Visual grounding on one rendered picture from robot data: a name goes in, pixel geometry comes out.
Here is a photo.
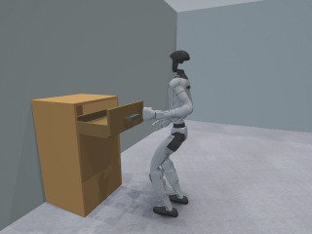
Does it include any robot shin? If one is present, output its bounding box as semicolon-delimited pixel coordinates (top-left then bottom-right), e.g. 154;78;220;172
161;165;183;199
149;171;172;211

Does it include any left robot shin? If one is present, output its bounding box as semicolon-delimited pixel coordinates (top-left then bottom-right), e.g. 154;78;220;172
149;171;172;211

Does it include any right robot hand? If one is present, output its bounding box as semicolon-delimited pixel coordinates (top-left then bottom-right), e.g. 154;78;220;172
152;119;170;132

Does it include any cabinet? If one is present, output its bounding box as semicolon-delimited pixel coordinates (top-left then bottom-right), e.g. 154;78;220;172
31;94;122;217

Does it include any right robot shin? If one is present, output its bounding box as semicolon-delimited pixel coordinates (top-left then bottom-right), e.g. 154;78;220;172
161;165;183;199

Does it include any robot right upper arm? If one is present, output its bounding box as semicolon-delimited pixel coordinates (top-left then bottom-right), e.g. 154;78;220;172
189;93;193;105

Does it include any drawer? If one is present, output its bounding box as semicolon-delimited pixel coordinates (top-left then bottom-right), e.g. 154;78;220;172
77;100;144;138

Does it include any robot left forearm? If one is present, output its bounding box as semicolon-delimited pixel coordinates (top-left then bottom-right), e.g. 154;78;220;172
153;104;191;120

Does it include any left robot hand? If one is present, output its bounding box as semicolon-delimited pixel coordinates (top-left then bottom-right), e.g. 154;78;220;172
142;107;154;121

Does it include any robot left upper arm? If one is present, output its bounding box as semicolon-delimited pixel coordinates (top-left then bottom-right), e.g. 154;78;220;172
169;78;194;115

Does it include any handle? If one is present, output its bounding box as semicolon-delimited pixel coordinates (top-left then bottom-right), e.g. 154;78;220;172
125;114;140;121

